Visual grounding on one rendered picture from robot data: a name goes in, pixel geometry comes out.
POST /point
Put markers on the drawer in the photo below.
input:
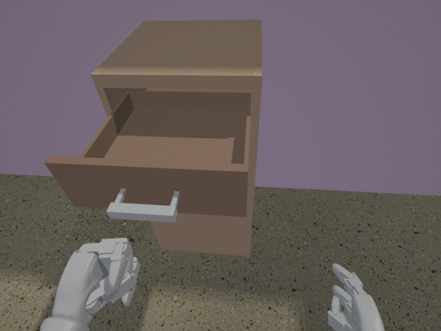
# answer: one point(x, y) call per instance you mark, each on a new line
point(156, 142)

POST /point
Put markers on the robot left hand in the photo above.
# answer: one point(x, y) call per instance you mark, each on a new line
point(109, 264)

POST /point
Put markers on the robot left forearm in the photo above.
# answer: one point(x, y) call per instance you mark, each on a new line
point(61, 323)

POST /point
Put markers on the cabinet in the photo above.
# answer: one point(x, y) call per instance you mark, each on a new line
point(193, 56)

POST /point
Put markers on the robot right hand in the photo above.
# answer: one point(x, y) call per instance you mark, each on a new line
point(361, 313)

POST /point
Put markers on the handle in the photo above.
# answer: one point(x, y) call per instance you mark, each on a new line
point(143, 212)

